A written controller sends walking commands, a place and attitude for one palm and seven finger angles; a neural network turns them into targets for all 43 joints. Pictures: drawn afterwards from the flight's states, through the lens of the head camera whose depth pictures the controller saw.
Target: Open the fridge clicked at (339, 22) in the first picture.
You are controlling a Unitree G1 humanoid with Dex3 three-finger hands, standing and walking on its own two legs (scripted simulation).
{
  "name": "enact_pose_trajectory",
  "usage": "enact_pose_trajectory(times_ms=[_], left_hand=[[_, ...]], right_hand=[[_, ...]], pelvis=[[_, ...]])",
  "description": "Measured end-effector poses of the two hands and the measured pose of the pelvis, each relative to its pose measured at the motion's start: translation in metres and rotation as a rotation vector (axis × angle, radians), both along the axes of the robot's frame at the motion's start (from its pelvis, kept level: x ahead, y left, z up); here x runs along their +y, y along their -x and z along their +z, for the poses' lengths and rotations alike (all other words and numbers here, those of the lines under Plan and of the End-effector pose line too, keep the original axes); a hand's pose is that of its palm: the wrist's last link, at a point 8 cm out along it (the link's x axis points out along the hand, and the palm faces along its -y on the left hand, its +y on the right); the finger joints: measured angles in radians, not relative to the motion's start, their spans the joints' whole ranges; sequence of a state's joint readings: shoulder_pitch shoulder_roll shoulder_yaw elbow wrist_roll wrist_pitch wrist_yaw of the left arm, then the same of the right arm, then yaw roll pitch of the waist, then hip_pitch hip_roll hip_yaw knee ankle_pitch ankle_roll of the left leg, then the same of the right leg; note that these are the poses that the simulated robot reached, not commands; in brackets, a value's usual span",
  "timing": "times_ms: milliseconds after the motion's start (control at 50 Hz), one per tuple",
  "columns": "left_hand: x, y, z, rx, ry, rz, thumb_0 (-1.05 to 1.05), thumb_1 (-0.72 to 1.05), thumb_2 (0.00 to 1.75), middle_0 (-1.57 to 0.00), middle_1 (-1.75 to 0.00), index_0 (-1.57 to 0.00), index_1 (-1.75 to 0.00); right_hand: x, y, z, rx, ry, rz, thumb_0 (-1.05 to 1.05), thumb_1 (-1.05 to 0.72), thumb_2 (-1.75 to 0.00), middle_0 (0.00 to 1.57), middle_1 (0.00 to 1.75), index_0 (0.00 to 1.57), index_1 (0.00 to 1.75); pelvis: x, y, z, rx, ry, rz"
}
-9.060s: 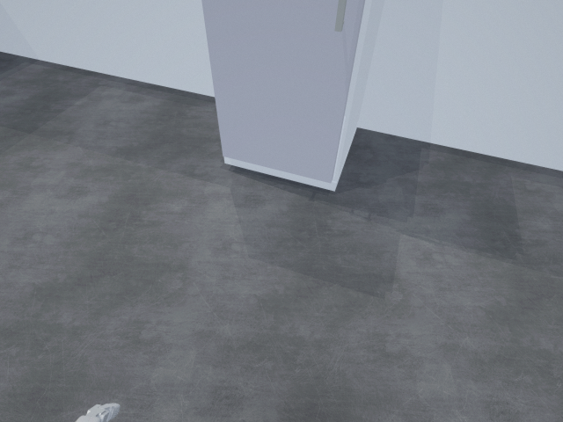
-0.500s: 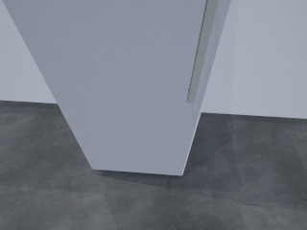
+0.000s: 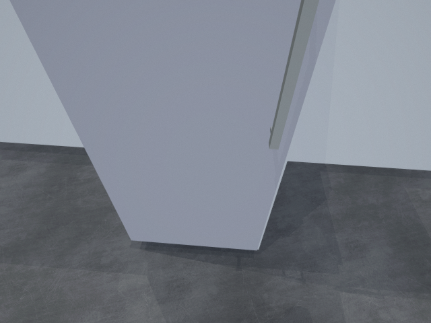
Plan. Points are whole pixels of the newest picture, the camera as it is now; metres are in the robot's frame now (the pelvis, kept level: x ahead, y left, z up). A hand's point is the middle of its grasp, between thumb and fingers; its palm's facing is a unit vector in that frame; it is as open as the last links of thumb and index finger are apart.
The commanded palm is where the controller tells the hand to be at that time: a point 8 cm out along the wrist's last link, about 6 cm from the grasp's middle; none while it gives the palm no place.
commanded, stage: look again from close up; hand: right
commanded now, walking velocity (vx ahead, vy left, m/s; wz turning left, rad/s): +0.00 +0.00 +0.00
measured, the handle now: (290, 66) +0.53 -0.11 +0.23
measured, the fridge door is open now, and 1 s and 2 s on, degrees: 0 0 0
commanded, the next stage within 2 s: none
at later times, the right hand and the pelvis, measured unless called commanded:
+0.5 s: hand out of the picture +0.02 -0.20 -0.17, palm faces +0.01 +0.97 -0.26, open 7.4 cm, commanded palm none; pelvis +0.01 +0.01 +0.00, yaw +0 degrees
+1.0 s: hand out of the picture +0.01 -0.18 -0.17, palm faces +0.02 +0.97 -0.24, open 7.4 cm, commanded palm none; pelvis +0.00 +0.02 +0.00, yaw +0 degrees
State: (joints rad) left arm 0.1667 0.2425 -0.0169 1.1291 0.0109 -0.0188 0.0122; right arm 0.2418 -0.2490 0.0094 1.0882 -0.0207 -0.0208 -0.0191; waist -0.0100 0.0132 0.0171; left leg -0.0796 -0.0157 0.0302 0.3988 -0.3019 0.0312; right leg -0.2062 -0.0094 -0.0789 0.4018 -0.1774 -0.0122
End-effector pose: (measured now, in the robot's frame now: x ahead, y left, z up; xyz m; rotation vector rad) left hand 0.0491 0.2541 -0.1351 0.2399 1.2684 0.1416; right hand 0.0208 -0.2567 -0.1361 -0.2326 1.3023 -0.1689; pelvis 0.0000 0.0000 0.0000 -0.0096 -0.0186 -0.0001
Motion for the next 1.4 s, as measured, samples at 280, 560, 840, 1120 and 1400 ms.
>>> enact_pose_trajectory(times_ms=[280,560,840,1120,1400], left_hand=[[0.006,-0.004,-0.001,0.005,0.001,-0.003,0.01,0.91,0.90,-0.20,-0.30,-0.20,-0.30],[0.009,-0.002,-0.003,0.013,0.007,0.001,0.01,0.91,0.90,-0.20,-0.30,-0.20,-0.30],[0.010,0.005,-0.004,0.022,0.012,0.007,0.01,0.91,0.90,-0.20,-0.30,-0.20,-0.30],[0.007,0.016,-0.004,0.039,0.014,0.012,0.01,0.91,0.90,-0.20,-0.30,-0.20,-0.30],[-0.001,0.024,-0.005,0.048,0.023,0.015,0.01,0.91,0.90,-0.20,-0.30,-0.20,-0.30]], right_hand=[[0.008,0.003,0.000,0.013,-0.002,-0.010,0.01,-0.91,-0.89,0.20,0.30,0.20,0.30],[0.017,0.006,0.000,0.020,-0.006,-0.022,0.01,-0.91,-0.89,0.20,0.30,0.20,0.30],[0.024,0.012,-0.002,0.021,-0.012,-0.033,0.01,-0.91,-0.89,0.20,0.30,0.20,0.30],[0.028,0.026,-0.004,0.043,-0.026,-0.044,0.01,-0.91,-0.89,0.20,0.30,0.20,0.30],[0.028,0.036,-0.006,0.051,-0.035,-0.052,0.01,-0.91,-0.89,0.20,0.30,0.20,0.30]], pelvis=[[0.007,-0.003,0.000,0.001,0.002,-0.001],[0.013,-0.006,0.000,-0.003,0.004,-0.001],[0.017,-0.004,0.000,-0.010,0.002,-0.004],[0.017,0.000,0.001,-0.015,-0.001,-0.006],[0.013,0.005,0.001,-0.017,-0.004,-0.008]])
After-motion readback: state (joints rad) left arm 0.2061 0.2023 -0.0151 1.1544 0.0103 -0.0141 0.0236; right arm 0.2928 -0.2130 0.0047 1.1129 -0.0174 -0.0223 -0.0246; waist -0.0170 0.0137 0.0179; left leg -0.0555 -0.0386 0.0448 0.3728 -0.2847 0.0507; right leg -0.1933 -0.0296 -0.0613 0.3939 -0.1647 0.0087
